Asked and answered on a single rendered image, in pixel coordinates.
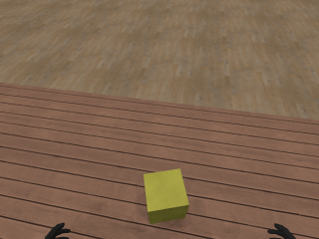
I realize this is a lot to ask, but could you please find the robot left hand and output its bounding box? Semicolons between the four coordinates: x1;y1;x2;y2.
45;222;71;239

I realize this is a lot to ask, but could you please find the robot right hand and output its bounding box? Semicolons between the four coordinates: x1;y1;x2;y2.
267;223;296;239

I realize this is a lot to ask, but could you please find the carton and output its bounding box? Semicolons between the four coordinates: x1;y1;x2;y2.
144;168;189;224

